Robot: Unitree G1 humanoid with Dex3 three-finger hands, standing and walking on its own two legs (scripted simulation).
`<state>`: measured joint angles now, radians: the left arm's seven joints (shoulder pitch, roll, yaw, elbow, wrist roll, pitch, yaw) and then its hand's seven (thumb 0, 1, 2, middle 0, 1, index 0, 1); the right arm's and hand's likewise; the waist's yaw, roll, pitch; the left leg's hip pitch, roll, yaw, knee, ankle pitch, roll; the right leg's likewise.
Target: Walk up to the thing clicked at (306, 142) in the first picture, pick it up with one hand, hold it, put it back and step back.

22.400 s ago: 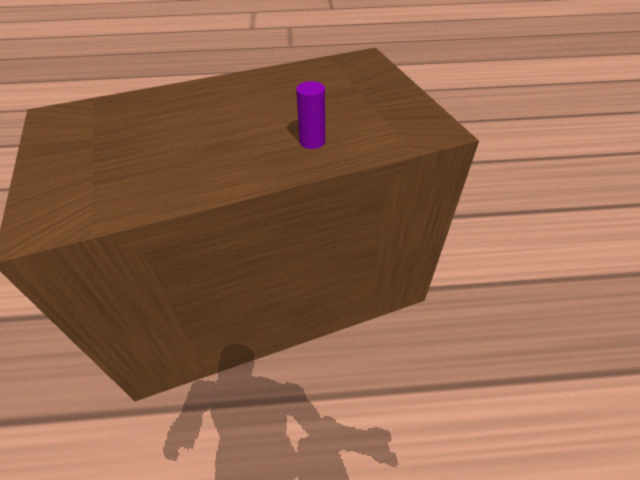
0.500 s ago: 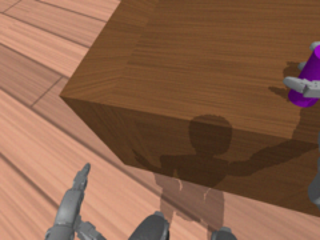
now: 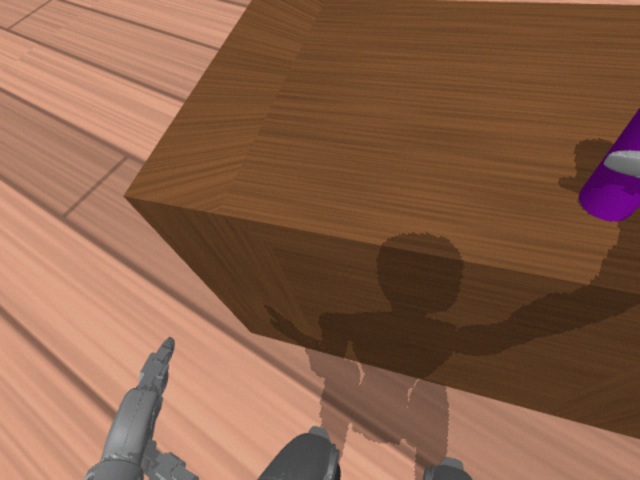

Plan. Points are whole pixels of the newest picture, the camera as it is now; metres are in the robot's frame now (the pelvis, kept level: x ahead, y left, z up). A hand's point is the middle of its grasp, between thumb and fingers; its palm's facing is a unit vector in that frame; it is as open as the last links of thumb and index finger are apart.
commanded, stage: withdraw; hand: right
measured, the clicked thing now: (636, 164) +0.53 -0.24 +0.07
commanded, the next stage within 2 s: rise in 0.10 s
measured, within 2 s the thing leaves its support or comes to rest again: neither
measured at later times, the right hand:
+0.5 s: hand out of the picture +0.48 -0.37 +0.15, palm faces +0.42 +0.87 -0.26, open 17.4 cm
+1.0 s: hand out of the picture +0.26 -0.27 +0.14, palm faces +0.34 +0.87 -0.37, open 17.4 cm
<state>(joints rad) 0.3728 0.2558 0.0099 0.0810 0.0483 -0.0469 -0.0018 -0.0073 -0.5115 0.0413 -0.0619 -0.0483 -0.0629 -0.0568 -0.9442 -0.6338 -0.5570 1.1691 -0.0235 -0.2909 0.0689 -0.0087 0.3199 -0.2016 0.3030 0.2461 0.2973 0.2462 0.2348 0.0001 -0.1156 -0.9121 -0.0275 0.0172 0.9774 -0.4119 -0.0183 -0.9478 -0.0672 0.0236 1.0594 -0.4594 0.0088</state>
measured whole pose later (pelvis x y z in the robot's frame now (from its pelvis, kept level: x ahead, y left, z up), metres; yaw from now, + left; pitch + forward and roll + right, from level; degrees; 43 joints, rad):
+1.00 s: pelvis +0.04 +0.00 +0.05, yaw -2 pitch +5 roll +1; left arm 0.37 0.22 0.10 0.37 -0.06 0.08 0.01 -0.01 -0.52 0.06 -0.06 -0.05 -0.06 -0.06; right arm 0.31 -0.36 -0.29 -0.17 0.09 0.02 -0.02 -0.01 0.52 -0.05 0.07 0.05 0.06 0.05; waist -0.04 -0.05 -0.06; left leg -0.39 0.02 0.01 0.68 -0.37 -0.03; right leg -0.41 -0.02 0.00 0.72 -0.39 0.00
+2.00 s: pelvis +0.02 +0.00 +0.05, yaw -3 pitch +3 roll +0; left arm 0.35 0.18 0.03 0.39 -0.02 -0.11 0.05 0.00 0.38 0.62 -0.16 -0.22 -0.16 -0.22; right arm 0.49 -0.21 -0.15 0.02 0.04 -0.14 -0.02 -0.01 0.53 -0.07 0.06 0.05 0.06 0.05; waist -0.03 -0.01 -0.03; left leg -0.42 0.04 0.01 0.74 -0.38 -0.02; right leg -0.43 0.00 0.01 0.74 -0.37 0.00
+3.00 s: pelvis +0.01 +0.00 +0.05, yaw -3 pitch -2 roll +0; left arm 0.20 0.36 0.02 0.90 0.04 0.01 -0.01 0.01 0.90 0.90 -0.20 -0.29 -0.20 -0.30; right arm 0.25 -0.36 -0.01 0.83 -0.05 -0.02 -0.02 -0.01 0.55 -0.04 0.05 0.05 0.06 0.05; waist 0.01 -0.01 0.01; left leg -0.31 0.03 0.01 0.69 -0.36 -0.02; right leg -0.32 -0.01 0.00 0.69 -0.35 0.00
